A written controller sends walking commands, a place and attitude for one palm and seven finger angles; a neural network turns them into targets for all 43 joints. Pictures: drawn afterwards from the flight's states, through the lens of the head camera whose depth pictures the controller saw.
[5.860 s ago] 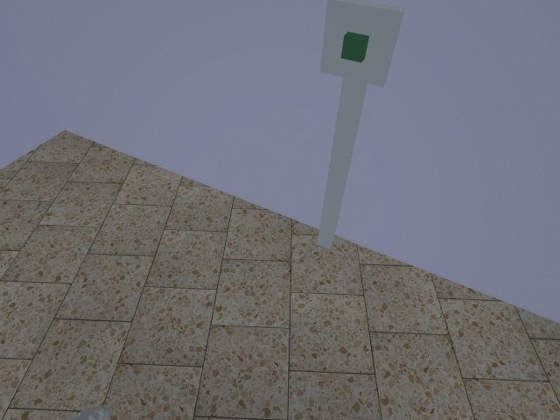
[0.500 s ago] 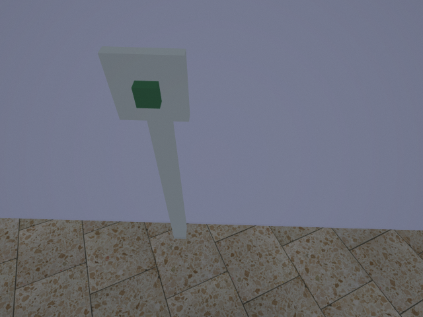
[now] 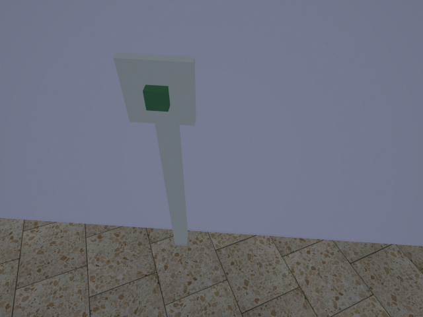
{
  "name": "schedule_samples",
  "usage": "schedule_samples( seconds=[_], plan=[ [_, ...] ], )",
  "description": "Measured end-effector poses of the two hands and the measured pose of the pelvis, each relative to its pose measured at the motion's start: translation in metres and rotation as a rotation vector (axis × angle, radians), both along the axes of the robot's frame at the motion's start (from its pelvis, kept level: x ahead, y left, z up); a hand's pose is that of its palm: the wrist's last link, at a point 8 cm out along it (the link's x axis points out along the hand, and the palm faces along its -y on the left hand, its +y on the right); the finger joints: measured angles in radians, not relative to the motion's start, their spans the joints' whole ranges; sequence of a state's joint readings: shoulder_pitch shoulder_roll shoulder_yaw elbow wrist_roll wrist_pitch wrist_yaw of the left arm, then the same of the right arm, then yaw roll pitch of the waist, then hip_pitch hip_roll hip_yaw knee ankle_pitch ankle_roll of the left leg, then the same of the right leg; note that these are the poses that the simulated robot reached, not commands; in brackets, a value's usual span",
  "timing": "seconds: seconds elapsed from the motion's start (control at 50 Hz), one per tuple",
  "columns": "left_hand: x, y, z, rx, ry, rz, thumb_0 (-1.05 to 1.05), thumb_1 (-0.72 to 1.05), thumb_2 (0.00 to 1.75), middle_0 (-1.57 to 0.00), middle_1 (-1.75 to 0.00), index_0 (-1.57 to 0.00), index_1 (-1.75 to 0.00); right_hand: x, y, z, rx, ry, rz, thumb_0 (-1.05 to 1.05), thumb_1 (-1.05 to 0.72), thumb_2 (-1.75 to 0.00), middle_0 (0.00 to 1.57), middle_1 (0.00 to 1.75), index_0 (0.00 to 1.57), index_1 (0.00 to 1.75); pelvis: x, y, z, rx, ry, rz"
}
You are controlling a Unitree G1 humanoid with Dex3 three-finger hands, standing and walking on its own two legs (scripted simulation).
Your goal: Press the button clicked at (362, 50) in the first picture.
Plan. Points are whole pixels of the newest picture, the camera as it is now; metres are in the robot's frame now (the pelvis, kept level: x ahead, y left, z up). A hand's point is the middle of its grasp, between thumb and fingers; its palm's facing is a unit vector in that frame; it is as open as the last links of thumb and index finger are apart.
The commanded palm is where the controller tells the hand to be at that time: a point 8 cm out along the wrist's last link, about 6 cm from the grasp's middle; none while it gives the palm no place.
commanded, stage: shuffle to correct the standing spot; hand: left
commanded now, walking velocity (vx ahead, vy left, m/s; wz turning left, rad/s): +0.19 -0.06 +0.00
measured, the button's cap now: (157, 97) +0.57 +0.17 +0.13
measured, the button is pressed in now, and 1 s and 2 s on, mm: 0 0 0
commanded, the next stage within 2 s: come to a stop and stand still in 0.32 s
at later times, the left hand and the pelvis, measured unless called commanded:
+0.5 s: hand out of the picture +0.01 +0.15 -0.19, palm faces +0.05 -0.99 -0.15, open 7.3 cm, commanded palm none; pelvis +0.06 -0.01 -0.01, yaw +0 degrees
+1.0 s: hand out of the picture +0.07 +0.19 -0.17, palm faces +0.01 -0.96 -0.26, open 7.3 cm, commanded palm none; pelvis +0.02 +0.00 -0.01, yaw -1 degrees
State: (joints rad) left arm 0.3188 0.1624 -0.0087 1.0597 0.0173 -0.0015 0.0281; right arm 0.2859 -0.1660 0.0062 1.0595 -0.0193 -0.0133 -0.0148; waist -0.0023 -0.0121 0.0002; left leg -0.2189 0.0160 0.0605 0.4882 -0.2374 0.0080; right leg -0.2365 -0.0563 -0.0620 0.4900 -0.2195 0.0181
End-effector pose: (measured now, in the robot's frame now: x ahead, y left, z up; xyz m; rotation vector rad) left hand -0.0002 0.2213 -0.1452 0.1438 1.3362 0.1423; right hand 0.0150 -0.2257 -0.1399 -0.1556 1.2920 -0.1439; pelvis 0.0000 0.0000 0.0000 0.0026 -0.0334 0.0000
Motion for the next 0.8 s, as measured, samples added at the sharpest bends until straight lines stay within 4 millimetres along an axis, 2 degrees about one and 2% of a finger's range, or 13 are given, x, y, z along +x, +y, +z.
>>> schedule_samples(
  seconds=[0.16,0.26,0.36,0.46,0.6,0.66,0.8],
  plan=[
    [-0.018,-0.009,-0.004,-0.019,0.052,0.02,0.0,0.91,0.9,-0.2,-0.3,-0.2,-0.3,-0.011,0.0,-0.004,0.01,0.047,-0.007,0.0,-0.91,-0.9,0.2,0.3,0.2,0.3,0.005,-0.004,-0.002,-0.002,0.005,-0.001],
    [-0.024,-0.014,-0.006,-0.027,0.088,0.044,0.0,0.91,0.9,-0.2,-0.3,-0.2,-0.3,-0.015,-0.001,-0.007,0.018,0.086,-0.022,0.0,-0.91,-0.9,0.2,0.3,0.2,0.3,0.016,-0.008,-0.005,-0.003,0.014,0.0],
    [-0.023,-0.019,-0.009,-0.04,0.121,0.067,0.0,0.91,0.9,-0.2,-0.3,-0.2,-0.3,-0.01,0.002,-0.008,0.02,0.112,-0.031,0.0,-0.91,-0.9,0.2,0.3,0.2,0.3,0.033,-0.009,-0.007,-0.007,0.023,0.003],
    [-0.008,-0.022,-0.012,-0.05,0.142,0.064,0.0,0.91,0.9,-0.2,-0.3,-0.2,-0.3,0.006,0.006,-0.01,0.023,0.109,-0.049,0.0,-0.91,-0.9,0.2,0.3,0.2,0.3,0.052,-0.009,-0.009,-0.004,0.031,-0.003],
    [0.035,-0.028,-0.01,-0.025,0.09,0.051,0.0,0.91,0.9,-0.2,-0.3,-0.2,-0.3,0.031,0.008,-0.014,0.03,0.11,-0.058,0.0,-0.92,-0.9,0.2,0.3,0.2,0.3,0.069,-0.015,-0.008,-0.001,0.033,-0.007],
    [0.051,-0.028,-0.005,-0.012,0.055,0.043,0.0,0.92,0.9,-0.2,-0.3,-0.2,-0.3,0.039,0.002,-0.011,0.017,0.114,-0.058,0.02,-0.93,-0.9,0.2,0.3,0.2,0.3,0.069,-0.016,-0.004,0.002,0.033,0.0],
    [0.064,-0.007,0.001,0.039,-0.002,0.033,0.01,0.93,0.9,-0.2,-0.3,-0.2,-0.3,0.052,-0.014,-0.004,-0.018,0.042,-0.051,0.01,-0.93,-0.9,0.2,0.3,0.2,0.3,0.054,-0.014,-0.002,0.006,0.03,-0.003]
  ],
)
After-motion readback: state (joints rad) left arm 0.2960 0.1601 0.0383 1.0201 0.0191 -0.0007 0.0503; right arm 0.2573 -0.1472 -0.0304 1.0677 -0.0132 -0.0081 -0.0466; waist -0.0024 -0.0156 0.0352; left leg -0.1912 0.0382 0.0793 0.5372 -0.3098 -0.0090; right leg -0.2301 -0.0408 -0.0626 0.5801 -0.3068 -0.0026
